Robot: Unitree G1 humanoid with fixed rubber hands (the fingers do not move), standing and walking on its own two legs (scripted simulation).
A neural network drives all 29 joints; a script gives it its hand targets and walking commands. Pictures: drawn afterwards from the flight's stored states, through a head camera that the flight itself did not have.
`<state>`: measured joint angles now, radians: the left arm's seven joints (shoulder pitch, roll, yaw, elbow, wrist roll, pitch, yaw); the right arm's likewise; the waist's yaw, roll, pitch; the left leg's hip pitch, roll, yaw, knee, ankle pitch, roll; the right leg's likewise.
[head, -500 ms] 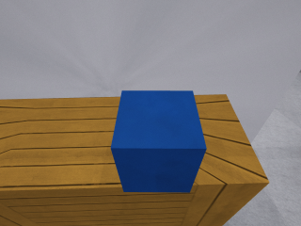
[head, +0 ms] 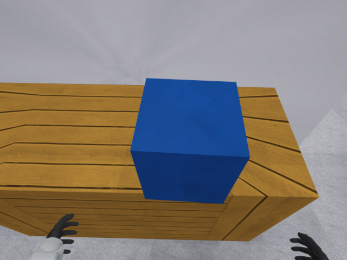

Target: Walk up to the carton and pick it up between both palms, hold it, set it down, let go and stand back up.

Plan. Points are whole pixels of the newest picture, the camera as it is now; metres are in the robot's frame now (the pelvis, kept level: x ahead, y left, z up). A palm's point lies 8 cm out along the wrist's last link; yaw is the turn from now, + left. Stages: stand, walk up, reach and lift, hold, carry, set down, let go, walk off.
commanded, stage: reach and lift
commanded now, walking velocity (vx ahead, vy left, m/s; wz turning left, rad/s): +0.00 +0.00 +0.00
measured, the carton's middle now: (187, 145) +0.39 -0.02 +0.03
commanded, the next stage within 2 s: none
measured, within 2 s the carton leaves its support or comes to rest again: neither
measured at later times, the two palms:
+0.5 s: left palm (46, 258) +0.15 +0.27 -0.03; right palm out of the picture +0.09 -0.28 -0.05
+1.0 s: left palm (53, 252) +0.16 +0.25 +0.00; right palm out of the picture +0.13 -0.25 +0.00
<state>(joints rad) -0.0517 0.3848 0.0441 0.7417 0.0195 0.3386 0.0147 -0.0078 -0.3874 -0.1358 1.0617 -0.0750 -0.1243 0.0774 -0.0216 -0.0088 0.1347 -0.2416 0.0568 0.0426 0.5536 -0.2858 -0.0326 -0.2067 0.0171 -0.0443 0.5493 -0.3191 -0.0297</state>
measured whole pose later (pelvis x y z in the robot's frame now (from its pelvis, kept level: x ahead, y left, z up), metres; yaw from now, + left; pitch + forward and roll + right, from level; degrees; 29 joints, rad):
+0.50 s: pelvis -0.04 +0.03 +0.01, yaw -3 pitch -8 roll -1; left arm 0.17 0.29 0.02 0.33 0.01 0.47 0.02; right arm 0.20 -0.35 -0.15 0.60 0.03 0.03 0.14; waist -0.02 0.04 0.09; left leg -0.11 0.06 0.10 0.47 -0.22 0.01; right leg -0.08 0.02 0.01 0.43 -0.21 0.00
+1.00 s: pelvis -0.03 +0.00 +0.01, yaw -4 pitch -7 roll +1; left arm 0.24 0.25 0.06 0.18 -0.06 0.33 0.02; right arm 0.30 -0.26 -0.12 0.18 0.10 0.16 0.07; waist 0.03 0.01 0.04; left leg -0.08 0.04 0.08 0.35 -0.17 -0.01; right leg -0.08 0.03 0.02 0.38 -0.19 -0.03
